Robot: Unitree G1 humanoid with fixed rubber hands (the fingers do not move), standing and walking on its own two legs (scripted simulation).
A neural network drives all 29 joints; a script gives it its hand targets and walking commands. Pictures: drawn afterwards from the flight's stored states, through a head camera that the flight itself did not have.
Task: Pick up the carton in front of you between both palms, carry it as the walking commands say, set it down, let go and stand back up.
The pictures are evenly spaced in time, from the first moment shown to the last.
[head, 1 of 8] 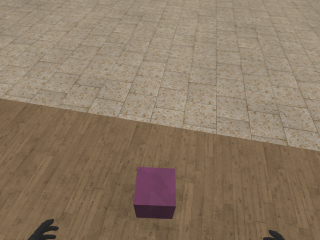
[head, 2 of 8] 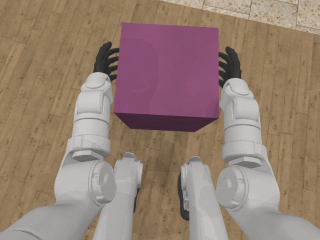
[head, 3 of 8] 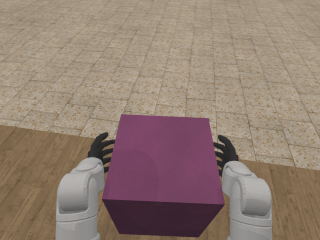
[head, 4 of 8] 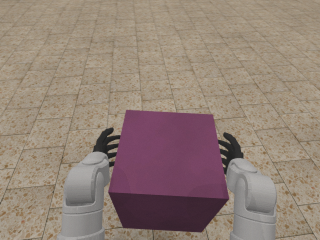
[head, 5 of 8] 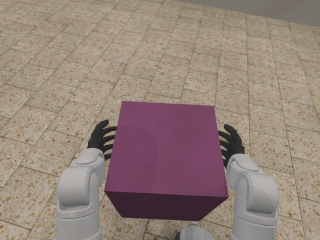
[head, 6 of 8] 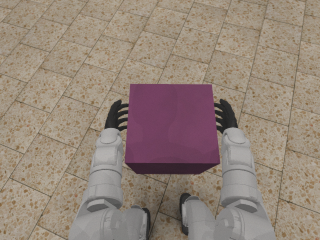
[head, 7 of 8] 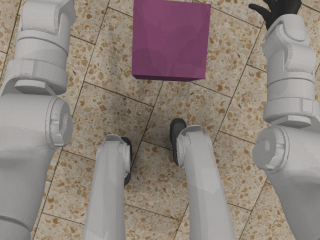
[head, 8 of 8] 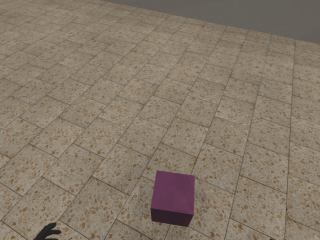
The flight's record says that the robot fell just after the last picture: no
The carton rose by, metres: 0.68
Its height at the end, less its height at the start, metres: -0.12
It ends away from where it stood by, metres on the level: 5.13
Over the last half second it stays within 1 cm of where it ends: yes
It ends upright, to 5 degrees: yes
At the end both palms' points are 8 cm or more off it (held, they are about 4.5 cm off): yes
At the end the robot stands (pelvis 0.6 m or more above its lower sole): yes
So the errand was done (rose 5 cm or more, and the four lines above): yes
